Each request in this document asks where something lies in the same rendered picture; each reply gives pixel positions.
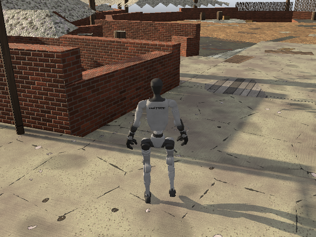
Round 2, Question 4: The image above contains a left robot upper arm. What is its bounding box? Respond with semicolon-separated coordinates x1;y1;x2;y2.
133;100;147;127

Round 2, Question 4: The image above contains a robot left hand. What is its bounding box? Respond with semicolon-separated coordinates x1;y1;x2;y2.
126;138;137;149

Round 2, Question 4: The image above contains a robot left foot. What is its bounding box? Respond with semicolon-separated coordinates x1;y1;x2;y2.
144;191;151;203

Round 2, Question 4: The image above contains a right robot forearm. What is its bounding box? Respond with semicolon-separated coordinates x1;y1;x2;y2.
177;119;187;138

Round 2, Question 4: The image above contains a robot right hand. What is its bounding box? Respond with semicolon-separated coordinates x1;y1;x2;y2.
177;136;188;146

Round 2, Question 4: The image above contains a robot foot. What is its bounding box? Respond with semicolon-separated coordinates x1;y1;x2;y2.
144;191;151;203
169;189;176;197

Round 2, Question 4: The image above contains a left robot forearm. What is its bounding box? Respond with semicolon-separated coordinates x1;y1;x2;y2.
127;120;137;140

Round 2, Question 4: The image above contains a right robot upper arm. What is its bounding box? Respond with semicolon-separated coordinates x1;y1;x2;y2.
167;99;181;126

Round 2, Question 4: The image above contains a robot right foot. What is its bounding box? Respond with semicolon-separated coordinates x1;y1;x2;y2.
169;189;176;197

